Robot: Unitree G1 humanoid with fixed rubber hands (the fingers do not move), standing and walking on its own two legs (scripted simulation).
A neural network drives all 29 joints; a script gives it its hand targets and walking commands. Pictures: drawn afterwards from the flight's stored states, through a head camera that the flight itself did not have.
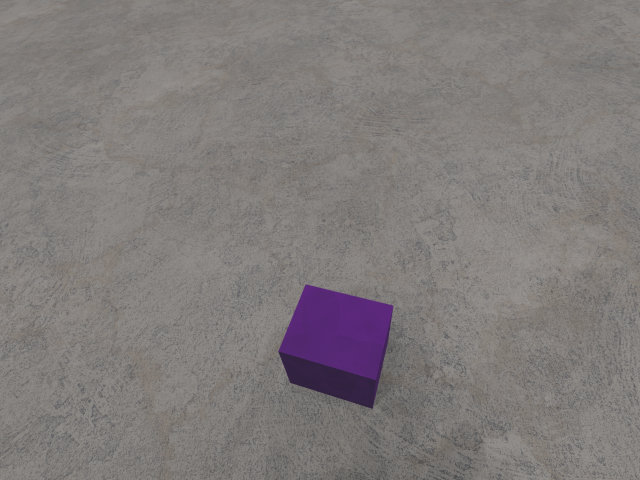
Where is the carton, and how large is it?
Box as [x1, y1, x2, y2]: [278, 284, 392, 408]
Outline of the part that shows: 306,284 278,351 290,382 372,408 387,343 392,305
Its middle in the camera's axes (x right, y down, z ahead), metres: +0.06 +0.33 +1.19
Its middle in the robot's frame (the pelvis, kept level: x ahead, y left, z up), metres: +0.59 +0.04 -0.66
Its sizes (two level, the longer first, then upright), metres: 0.274 0.227 0.252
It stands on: the floor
